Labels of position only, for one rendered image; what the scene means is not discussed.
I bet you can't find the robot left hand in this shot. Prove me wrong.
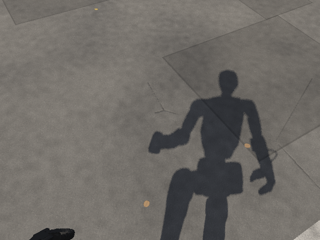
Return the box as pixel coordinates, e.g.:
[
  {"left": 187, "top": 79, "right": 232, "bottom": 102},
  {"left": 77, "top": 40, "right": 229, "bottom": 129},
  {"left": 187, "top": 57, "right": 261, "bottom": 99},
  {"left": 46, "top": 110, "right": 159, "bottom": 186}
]
[{"left": 29, "top": 228, "right": 75, "bottom": 240}]

